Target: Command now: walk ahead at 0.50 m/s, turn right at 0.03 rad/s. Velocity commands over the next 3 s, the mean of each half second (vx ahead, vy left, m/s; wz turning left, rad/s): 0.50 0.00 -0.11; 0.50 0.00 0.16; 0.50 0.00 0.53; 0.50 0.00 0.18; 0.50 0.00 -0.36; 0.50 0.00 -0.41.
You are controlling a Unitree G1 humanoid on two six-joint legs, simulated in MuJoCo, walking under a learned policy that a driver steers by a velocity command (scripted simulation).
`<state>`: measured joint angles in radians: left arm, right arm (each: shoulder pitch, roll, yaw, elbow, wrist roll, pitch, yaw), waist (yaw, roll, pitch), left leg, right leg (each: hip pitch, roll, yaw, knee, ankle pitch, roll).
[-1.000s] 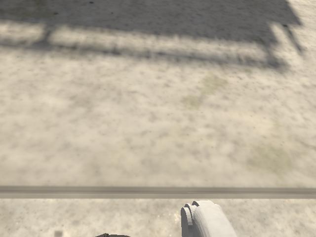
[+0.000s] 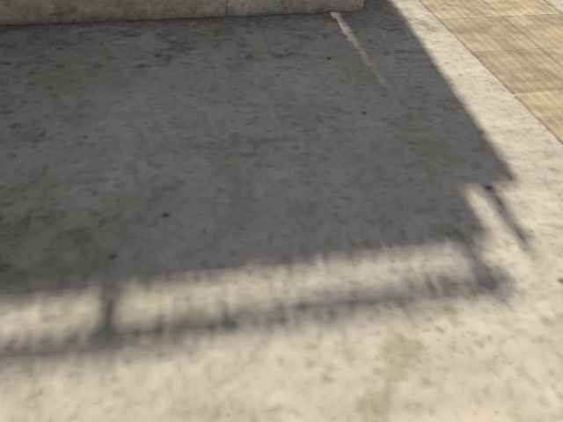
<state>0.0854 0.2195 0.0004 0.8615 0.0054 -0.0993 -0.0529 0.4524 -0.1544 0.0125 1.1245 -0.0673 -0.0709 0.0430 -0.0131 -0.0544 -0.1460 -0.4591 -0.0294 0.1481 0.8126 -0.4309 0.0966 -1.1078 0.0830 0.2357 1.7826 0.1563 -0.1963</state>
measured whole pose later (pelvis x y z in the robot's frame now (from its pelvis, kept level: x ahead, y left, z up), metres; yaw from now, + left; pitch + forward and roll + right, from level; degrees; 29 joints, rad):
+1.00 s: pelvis +0.61 -0.01 +0.01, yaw +3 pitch +5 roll -1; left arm 0.33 0.26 0.05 0.87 0.00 -0.05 0.02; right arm 0.03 -0.22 -0.02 0.68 0.01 -0.08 0.05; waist 0.05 0.03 -0.02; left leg -0.59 0.01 0.06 0.59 -0.08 0.10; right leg 0.01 0.01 -0.16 0.49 -0.50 -0.02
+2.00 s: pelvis +1.12 +0.12 +0.03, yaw +25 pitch +4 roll +0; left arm 0.33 0.28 0.06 0.85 -0.02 -0.08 -0.01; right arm 0.13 -0.23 -0.05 0.61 0.00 -0.07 0.02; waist 0.04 -0.01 -0.01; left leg -0.42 -0.01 0.03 0.56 -0.20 0.04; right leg -0.38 -0.04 0.02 1.11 -0.44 -0.02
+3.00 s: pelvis +1.68 +0.22 +0.02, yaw -2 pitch +3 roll +1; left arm 0.35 0.28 0.06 0.77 -0.02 -0.04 0.01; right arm 0.08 -0.25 -0.05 0.66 0.00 -0.13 0.02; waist 0.05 -0.03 0.00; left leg -0.45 -0.05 0.02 0.55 -0.15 0.05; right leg -0.24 0.11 0.17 0.99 -0.48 -0.05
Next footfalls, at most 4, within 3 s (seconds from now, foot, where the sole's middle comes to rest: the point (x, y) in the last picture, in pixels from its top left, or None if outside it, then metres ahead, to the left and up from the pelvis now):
0.46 right None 0.45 -0.12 -0.74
1.00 left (242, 354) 0.77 0.09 -0.74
1.44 right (301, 272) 1.06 -0.08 -0.74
1.90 left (194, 243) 1.16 0.25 -0.74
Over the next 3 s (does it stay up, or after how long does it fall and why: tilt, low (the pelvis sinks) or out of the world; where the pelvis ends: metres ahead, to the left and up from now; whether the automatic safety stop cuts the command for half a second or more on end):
stays up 1.68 0.22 0.02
